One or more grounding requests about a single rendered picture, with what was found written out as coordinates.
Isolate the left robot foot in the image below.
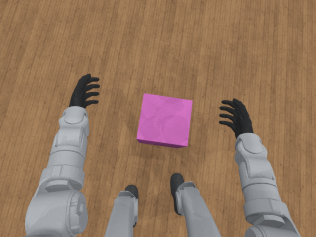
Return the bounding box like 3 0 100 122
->
125 185 139 228

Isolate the robot left forearm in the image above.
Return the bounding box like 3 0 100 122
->
25 106 89 234

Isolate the right robot hand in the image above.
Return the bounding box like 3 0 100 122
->
219 98 254 139

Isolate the left robot hand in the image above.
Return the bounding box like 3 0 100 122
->
69 73 100 109

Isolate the right robot upper arm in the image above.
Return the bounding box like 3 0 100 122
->
244 225 299 237

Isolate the carton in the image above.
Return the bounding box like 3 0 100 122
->
136 93 193 149

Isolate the robot right forearm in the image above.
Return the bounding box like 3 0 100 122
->
234 133 301 237

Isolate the robot right shin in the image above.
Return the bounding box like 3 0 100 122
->
176 181 198 191

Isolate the left robot upper arm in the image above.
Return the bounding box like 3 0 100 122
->
22 189 88 237

